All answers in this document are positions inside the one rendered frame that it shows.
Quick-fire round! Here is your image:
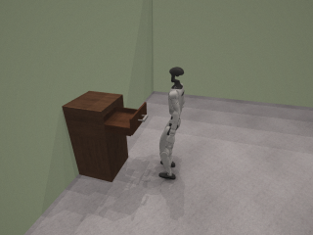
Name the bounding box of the drawer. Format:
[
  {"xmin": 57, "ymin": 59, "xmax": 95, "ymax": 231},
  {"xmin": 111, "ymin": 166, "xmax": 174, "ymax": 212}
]
[{"xmin": 103, "ymin": 102, "xmax": 147, "ymax": 136}]

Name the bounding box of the left robot forearm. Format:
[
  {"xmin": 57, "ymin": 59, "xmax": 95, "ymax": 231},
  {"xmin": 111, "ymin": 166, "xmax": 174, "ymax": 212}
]
[{"xmin": 169, "ymin": 112, "xmax": 180, "ymax": 136}]

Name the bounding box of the humanoid robot head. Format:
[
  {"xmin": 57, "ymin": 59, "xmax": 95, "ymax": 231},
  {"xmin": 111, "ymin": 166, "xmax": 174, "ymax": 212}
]
[{"xmin": 169, "ymin": 67, "xmax": 184, "ymax": 90}]

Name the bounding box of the handle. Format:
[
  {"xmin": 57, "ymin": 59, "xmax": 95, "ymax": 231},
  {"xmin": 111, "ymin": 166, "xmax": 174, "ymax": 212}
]
[{"xmin": 138, "ymin": 115, "xmax": 148, "ymax": 122}]

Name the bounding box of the left robot hand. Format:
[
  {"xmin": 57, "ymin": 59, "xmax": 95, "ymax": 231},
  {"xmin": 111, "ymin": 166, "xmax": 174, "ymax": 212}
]
[{"xmin": 165, "ymin": 134, "xmax": 175, "ymax": 150}]

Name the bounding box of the cabinet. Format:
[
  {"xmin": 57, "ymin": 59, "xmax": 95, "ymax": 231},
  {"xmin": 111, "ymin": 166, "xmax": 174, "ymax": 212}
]
[{"xmin": 62, "ymin": 91, "xmax": 128, "ymax": 182}]

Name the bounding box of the right robot foot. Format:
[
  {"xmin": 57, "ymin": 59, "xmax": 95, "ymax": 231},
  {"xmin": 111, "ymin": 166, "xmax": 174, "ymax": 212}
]
[{"xmin": 160, "ymin": 161, "xmax": 175, "ymax": 167}]

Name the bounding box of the left robot upper arm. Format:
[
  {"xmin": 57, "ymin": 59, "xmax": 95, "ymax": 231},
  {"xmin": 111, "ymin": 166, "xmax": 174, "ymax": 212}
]
[{"xmin": 169, "ymin": 89, "xmax": 181, "ymax": 117}]

